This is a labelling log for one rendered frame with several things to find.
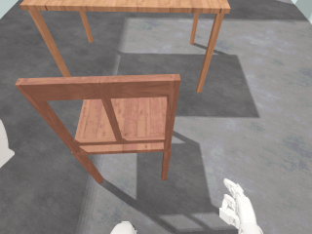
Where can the right robot forearm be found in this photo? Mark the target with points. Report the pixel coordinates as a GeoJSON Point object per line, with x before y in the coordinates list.
{"type": "Point", "coordinates": [249, 228]}

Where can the left robot thigh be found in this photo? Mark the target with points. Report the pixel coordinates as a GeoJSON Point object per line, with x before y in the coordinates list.
{"type": "Point", "coordinates": [123, 228]}

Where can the chair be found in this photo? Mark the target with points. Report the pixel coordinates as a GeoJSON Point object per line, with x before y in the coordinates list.
{"type": "Point", "coordinates": [120, 114]}

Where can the right robot hand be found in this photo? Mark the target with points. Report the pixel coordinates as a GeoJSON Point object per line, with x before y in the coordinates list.
{"type": "Point", "coordinates": [241, 211]}

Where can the table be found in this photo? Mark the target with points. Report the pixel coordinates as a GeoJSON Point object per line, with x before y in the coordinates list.
{"type": "Point", "coordinates": [196, 7]}

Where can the left robot hand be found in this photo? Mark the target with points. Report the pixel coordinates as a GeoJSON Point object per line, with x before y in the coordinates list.
{"type": "Point", "coordinates": [5, 153]}

